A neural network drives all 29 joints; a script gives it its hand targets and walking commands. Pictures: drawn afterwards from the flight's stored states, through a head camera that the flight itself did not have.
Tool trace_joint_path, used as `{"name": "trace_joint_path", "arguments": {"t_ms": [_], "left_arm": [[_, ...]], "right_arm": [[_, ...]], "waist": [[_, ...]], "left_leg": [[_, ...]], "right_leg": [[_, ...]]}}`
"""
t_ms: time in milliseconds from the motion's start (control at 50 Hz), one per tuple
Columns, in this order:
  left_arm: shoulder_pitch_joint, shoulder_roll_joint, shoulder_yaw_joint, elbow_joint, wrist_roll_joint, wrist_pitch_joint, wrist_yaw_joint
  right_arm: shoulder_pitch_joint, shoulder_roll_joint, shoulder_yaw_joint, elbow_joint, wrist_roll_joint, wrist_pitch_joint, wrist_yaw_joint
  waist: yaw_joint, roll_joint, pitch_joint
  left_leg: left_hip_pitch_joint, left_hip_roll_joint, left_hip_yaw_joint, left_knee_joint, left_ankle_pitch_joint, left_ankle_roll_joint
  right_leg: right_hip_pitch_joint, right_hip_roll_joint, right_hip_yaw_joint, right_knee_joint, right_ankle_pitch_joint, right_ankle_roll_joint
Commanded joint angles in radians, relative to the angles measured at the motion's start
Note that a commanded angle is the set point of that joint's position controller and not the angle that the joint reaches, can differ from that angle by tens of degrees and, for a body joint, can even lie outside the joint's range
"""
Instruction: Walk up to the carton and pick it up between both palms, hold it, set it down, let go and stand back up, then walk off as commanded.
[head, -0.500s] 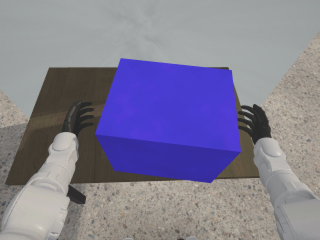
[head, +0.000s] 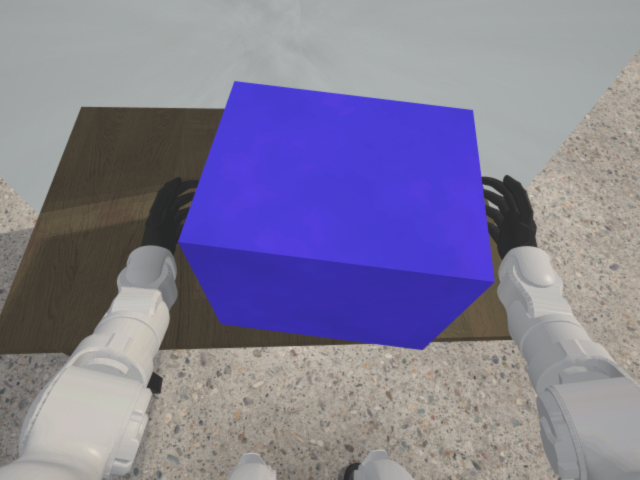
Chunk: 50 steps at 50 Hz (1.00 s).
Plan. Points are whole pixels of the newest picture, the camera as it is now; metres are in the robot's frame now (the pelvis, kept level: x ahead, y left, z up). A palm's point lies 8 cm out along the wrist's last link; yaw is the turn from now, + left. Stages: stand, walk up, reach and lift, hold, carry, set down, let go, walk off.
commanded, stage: reach and lift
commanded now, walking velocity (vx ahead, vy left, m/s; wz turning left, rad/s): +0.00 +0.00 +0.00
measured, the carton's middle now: (336, 226) +0.46 -0.02 -0.01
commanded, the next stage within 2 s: none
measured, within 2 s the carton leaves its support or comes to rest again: leaves its support in 1.48 s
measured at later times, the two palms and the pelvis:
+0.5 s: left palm (176, 238) +0.43 +0.18 +0.01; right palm (490, 251) +0.41 -0.22 +0.01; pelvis +0.00 +0.00 +0.00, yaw +0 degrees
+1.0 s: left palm (181, 240) +0.43 +0.18 +0.01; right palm (491, 248) +0.41 -0.22 +0.01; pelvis +0.01 +0.00 +0.01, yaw +0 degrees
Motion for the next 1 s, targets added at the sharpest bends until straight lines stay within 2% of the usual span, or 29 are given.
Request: {"name": "trace_joint_path", "arguments": {"t_ms": [0,20,60,100,140,200,220,260,320,360,380,400,460,480,500,560,580,620,640,700,760,780,820,840,900,920,940,960,980], "left_arm": [[-0.54,0.181,0.052,-0.129,0.024,-0.089,0.0],[-0.529,0.166,0.056,-0.116,0.029,-0.087,-0.002],[-0.548,0.14,0.04,-0.132,0.024,-0.097,-0.003],[-0.521,0.128,0.054,-0.145,0.033,-0.107,-0.001],[-0.523,0.133,0.073,-0.082,0.047,-0.119,0.001],[-0.506,0.115,0.086,-0.148,0.068,-0.13,0.001],[-0.5,0.129,0.11,-0.077,0.086,-0.129,0.002],[-0.476,0.116,0.105,-0.088,0.074,-0.129,0.001],[-0.498,0.121,0.131,-0.099,0.077,-0.143,-0.001],[-0.529,0.106,0.119,-0.106,0.068,-0.15,0.002],[-0.502,0.09,0.099,-0.136,0.055,-0.159,0.003],[-0.501,0.074,0.112,-0.143,0.072,-0.157,0.005],[-0.486,0.104,0.139,-0.13,0.082,-0.15,-0.002],[-0.505,0.091,0.127,-0.117,0.08,-0.155,0.004],[-0.507,0.102,0.12,-0.094,0.065,-0.153,0.002],[-0.542,0.078,0.116,-0.134,0.056,-0.157,0.007],[-0.544,0.066,0.087,-0.15,0.052,-0.157,0.01],[-0.545,0.056,0.081,-0.136,0.048,-0.162,0.007],[-0.559,0.054,0.078,-0.152,0.053,-0.161,0.014],[-0.519,0.04,0.097,-0.149,0.069,-0.155,0.01],[-0.543,0.019,0.104,-0.14,0.09,-0.159,0.013],[-0.579,0.026,0.103,-0.12,0.087,-0.162,0.016],[-0.554,0.01,0.095,-0.166,0.098,-0.167,0.024],[-0.572,0.012,0.098,-0.145,0.1,-0.169,0.024],[-0.542,-0.02,0.097,-0.126,0.114,-0.171,0.021],[-0.522,-0.049,0.093,-0.144,0.115,-0.169,0.018],[-0.552,-0.047,0.1,-0.128,0.118,-0.173,0.018],[-0.552,-0.028,0.114,-0.161,0.118,-0.176,0.024],[-0.56,-0.026,0.109,-0.191,0.117,-0.183,0.028]], "right_arm": [[-0.459,-0.183,-0.029,-0.105,-0.003,-0.077,-0.007],[-0.457,-0.173,-0.014,-0.067,-0.001,-0.07,-0.007],[-0.467,-0.183,-0.032,-0.043,-0.007,-0.086,-0.013],[-0.462,-0.155,-0.01,-0.087,0.004,-0.11,-0.02],[-0.483,-0.144,-0.001,-0.068,-0.006,-0.114,-0.027],[-0.459,-0.14,-0.02,-0.087,-0.016,-0.136,-0.034],[-0.47,-0.14,-0.029,-0.067,-0.03,-0.137,-0.04],[-0.464,-0.136,-0.037,-0.099,-0.048,-0.147,-0.05],[-0.476,-0.103,-0.03,-0.134,-0.067,-0.157,-0.066],[-0.513,-0.093,-0.046,-0.156,-0.08,-0.154,-0.067],[-0.477,-0.084,-0.033,-0.2,-0.073,-0.16,-0.061],[-0.48,-0.082,-0.04,-0.168,-0.086,-0.161,-0.067],[-0.464,-0.063,-0.013,-0.168,-0.069,-0.15,-0.066],[-0.494,-0.074,-0.044,-0.162,-0.086,-0.149,-0.063],[-0.491,-0.062,-0.034,-0.164,-0.084,-0.14,-0.063],[-0.512,-0.023,-0.037,-0.202,-0.096,-0.14,-0.071],[-0.496,-0.04,-0.04,-0.18,-0.092,-0.138,-0.062],[-0.489,-0.014,-0.032,-0.196,-0.085,-0.134,-0.058],[-0.513,-0.026,-0.055,-0.189,-0.105,-0.133,-0.061],[-0.467,-0.013,-0.021,-0.184,-0.086,-0.131,-0.062],[-0.492,0.005,-0.033,-0.165,-0.095,-0.137,-0.054],[-0.531,0.009,-0.045,-0.173,-0.103,-0.134,-0.054],[-0.502,-0.006,-0.068,-0.164,-0.114,-0.149,-0.058],[-0.515,0.007,-0.065,-0.156,-0.113,-0.139,-0.052],[-0.495,0.025,-0.055,-0.172,-0.113,-0.151,-0.046],[-0.49,0.029,-0.056,-0.175,-0.127,-0.154,-0.048],[-0.492,0.029,-0.052,-0.141,-0.125,-0.151,-0.046],[-0.512,0.022,-0.065,-0.164,-0.136,-0.153,-0.047],[-0.504,0.029,-0.075,-0.177,-0.151,-0.164,-0.051]], "waist": [[-0.009,0.104,-0.775],[-0.004,0.105,-0.749],[-0.038,0.105,-0.737],[-0.011,0.109,-0.782],[0.004,0.105,-0.758],[-0.021,0.085,-0.792],[-0.002,0.074,-0.79],[-0.025,0.027,-0.773],[-0.003,0.026,-0.804],[-0.015,0.007,-0.834],[-0.011,0.023,-0.862],[-0.019,0.015,-0.866],[0.006,0.001,-0.842],[-0.001,0.007,-0.822],[-0.004,-0.025,-0.821],[-0.007,-0.006,-0.868],[-0.024,0.024,-0.859],[0.004,0.023,-0.846],[-0.02,0.033,-0.871],[-0.003,0.027,-0.846],[0.007,0.062,-0.82],[0.007,0.059,-0.829],[-0.012,0.068,-0.845],[-0.003,0.083,-0.842],[0.004,0.073,-0.826],[-0.014,0.059,-0.827],[-0.008,0.066,-0.812],[0.004,0.057,-0.832],[-0.01,0.062,-0.87]], "left_leg": [[0.659,-0.037,0.038,-0.059,0.328,-0.074],[0.659,-0.039,0.042,-0.069,0.345,-0.075],[0.67,-0.035,0.033,-0.065,0.338,-0.076],[0.658,-0.04,0.038,-0.046,0.393,-0.074],[0.632,-0.042,0.049,-0.055,0.404,-0.076],[0.659,-0.036,0.039,-0.046,0.449,-0.077],[0.624,-0.041,0.056,-0.05,0.408,-0.072],[0.616,-0.038,0.047,-0.052,0.429,-0.067],[0.571,-0.046,0.072,-0.044,0.415,-0.062],[0.569,-0.044,0.065,-0.046,0.385,-0.053],[0.586,-0.045,0.066,-0.041,0.428,-0.056],[0.619,-0.037,0.057,-0.037,0.469,-0.061],[0.587,-0.042,0.068,-0.038,0.434,-0.048],[0.581,-0.04,0.065,-0.056,0.4,-0.053],[0.554,-0.042,0.067,-0.053,0.354,-0.041],[0.559,-0.041,0.069,-0.053,0.341,-0.045],[0.609,-0.035,0.057,-0.06,0.347,-0.054],[0.595,-0.038,0.065,-0.05,0.362,-0.049],[0.635,-0.031,0.05,-0.053,0.375,-0.056],[0.642,-0.035,0.055,-0.042,0.393,-0.049],[0.627,-0.038,0.062,-0.054,0.387,-0.056],[0.62,-0.039,0.061,-0.057,0.352,-0.051],[0.664,-0.028,0.046,-0.051,0.412,-0.063],[0.663,-0.031,0.051,-0.059,0.402,-0.064],[0.672,-0.031,0.048,-0.053,0.432,-0.067],[0.697,-0.026,0.043,-0.062,0.457,-0.068],[0.68,-0.028,0.045,-0.057,0.441,-0.068],[0.658,-0.032,0.057,-0.061,0.424,-0.063],[0.687,-0.028,0.052,-0.053,0.452,-0.068]], "right_leg": [[0.324,0.02,-0.033,-0.114,0.31,0.044],[0.335,0.022,-0.039,-0.116,0.306,0.042],[0.313,0.02,-0.041,-0.119,0.308,0.045],[0.351,0.019,-0.035,-0.116,0.366,0.041],[0.374,0.014,-0.029,-0.116,0.381,0.045],[0.397,0.026,-0.029,-0.112,0.425,0.049],[0.412,0.02,-0.028,-0.11,0.413,0.053],[0.431,0.025,-0.027,-0.108,0.442,0.056],[0.466,0.018,-0.014,-0.109,0.461,0.058],[0.452,0.016,-0.025,-0.102,0.43,0.06],[0.45,0.018,-0.03,-0.087,0.465,0.056],[0.451,0.021,-0.031,-0.087,0.489,0.053],[0.487,0.02,-0.019,-0.096,0.464,0.055],[0.456,0.021,-0.027,-0.095,0.415,0.053],[0.45,0.017,-0.021,-0.1,0.379,0.055],[0.449,0.014,-0.028,-0.097,0.374,0.052],[0.42,0.02,-0.038,-0.105,0.362,0.046],[0.404,0.016,-0.037,-0.092,0.36,0.043],[0.396,0.019,-0.04,-0.108,0.343,0.04],[0.421,0.019,-0.033,-0.101,0.393,0.041],[0.402,0.022,-0.037,-0.108,0.357,0.038],[0.386,0.019,-0.034,-0.11,0.332,0.04],[0.386,0.027,-0.042,-0.107,0.368,0.034],[0.375,0.027,-0.043,-0.12,0.333,0.029],[0.387,0.031,-0.042,-0.118,0.361,0.025],[0.402,0.034,-0.046,-0.13,0.376,0.027],[0.392,0.029,-0.042,-0.123,0.371,0.029],[0.395,0.03,-0.041,-0.12,0.365,0.033],[0.41,0.031,-0.046,-0.122,0.394,0.033]]}}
